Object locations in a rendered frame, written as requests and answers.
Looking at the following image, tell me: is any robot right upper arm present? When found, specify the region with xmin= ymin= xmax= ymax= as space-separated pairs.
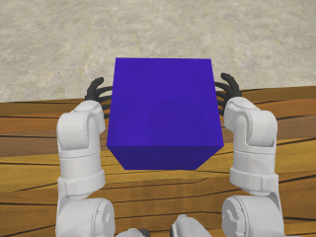
xmin=221 ymin=195 xmax=302 ymax=237

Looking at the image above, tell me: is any robot left shin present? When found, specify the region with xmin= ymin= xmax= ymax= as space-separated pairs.
xmin=128 ymin=228 xmax=141 ymax=234

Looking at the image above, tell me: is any robot right hand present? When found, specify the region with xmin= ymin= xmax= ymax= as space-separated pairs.
xmin=214 ymin=72 xmax=242 ymax=117

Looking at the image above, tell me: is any robot right forearm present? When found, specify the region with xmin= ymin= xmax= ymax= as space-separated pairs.
xmin=223 ymin=97 xmax=284 ymax=228

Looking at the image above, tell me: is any robot right shin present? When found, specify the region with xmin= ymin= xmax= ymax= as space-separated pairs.
xmin=176 ymin=214 xmax=187 ymax=221

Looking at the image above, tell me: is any carton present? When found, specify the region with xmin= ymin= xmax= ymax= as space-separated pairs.
xmin=106 ymin=57 xmax=224 ymax=170

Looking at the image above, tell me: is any robot left forearm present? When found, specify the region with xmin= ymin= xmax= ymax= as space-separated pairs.
xmin=55 ymin=100 xmax=106 ymax=236

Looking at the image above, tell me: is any robot shin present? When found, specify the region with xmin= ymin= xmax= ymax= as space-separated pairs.
xmin=128 ymin=228 xmax=141 ymax=234
xmin=176 ymin=214 xmax=187 ymax=221

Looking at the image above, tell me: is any robot left upper arm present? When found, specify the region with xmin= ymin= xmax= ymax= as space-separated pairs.
xmin=56 ymin=197 xmax=116 ymax=237

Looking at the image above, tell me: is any robot left hand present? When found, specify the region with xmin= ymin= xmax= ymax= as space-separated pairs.
xmin=85 ymin=77 xmax=113 ymax=119

